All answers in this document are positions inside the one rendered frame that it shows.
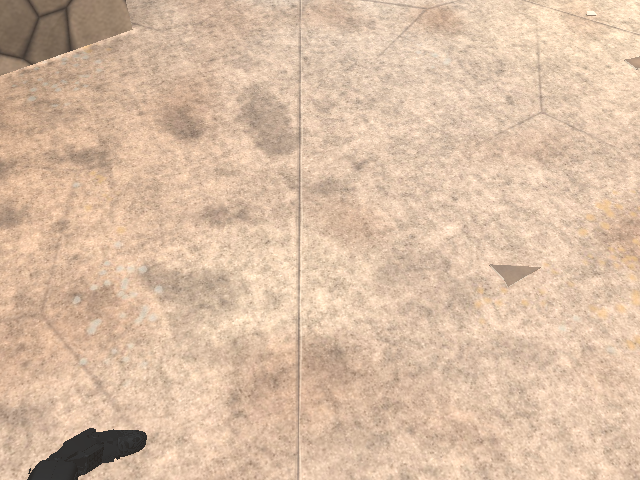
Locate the left robot hand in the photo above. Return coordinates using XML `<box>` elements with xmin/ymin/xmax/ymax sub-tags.
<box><xmin>27</xmin><ymin>428</ymin><xmax>147</xmax><ymax>480</ymax></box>

